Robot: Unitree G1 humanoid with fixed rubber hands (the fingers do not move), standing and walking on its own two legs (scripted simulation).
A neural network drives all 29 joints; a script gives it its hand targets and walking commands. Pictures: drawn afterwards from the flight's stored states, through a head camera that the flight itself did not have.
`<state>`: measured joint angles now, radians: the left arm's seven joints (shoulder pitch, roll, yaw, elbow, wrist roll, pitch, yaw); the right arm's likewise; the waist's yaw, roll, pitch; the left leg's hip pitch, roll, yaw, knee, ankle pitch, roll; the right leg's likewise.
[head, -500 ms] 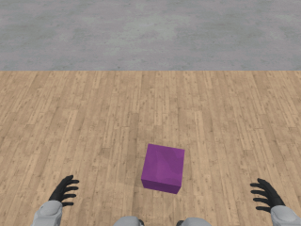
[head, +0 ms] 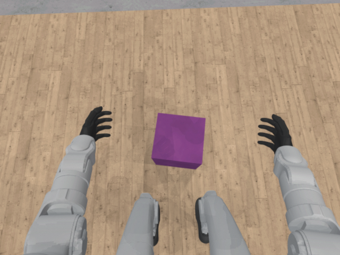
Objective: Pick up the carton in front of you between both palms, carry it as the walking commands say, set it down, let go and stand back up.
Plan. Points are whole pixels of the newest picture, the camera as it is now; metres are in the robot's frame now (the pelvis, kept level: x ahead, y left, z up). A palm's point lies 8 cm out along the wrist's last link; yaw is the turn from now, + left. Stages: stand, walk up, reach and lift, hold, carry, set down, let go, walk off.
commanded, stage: reach and lift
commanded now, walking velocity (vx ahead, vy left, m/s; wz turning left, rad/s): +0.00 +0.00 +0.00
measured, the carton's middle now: (178, 143) +0.45 -0.02 -0.56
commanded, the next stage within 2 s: none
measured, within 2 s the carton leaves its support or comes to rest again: neither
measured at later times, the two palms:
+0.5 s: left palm (120, 103) +0.50 +0.17 -0.17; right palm (245, 117) +0.44 -0.21 -0.17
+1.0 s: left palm (134, 131) +0.47 +0.17 -0.42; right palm (227, 140) +0.42 -0.21 -0.41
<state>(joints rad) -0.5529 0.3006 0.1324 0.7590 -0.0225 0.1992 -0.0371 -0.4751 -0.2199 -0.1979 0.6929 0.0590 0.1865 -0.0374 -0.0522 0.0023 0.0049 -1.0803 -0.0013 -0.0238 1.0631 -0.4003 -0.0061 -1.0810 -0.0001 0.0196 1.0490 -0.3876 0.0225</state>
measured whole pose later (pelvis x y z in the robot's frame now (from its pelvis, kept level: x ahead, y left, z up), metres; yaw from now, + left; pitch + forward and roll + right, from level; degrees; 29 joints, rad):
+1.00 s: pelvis -0.06 +0.00 -0.26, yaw -2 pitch +46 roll -2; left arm -1.26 0.40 0.07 1.00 -0.15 0.09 0.06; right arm -1.13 -0.23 -0.23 0.88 0.18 0.07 -0.14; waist -0.06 0.00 0.09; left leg -2.24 -0.04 -0.06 1.97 -0.53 -0.04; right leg -2.24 0.05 0.03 1.93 -0.51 0.06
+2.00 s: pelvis -0.07 +0.00 -0.32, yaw -2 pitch +39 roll -2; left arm -1.50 0.32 0.01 1.26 -0.13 0.05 0.12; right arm -1.39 -0.20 -0.24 1.14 0.17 0.03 -0.19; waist -0.05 -0.02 0.29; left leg -2.30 -0.04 -0.06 2.18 -0.55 -0.03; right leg -2.29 0.05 0.03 2.14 -0.52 0.07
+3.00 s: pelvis -0.04 +0.00 -0.12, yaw +0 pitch +37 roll +0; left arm -0.78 -0.01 0.34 0.68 0.15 0.33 0.05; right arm -0.74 0.07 -0.42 0.62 -0.14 0.33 -0.10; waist -0.02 0.00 -0.24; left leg -1.67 -0.11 -0.11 1.54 -0.52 -0.05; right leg -1.67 0.11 0.10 1.53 -0.51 0.06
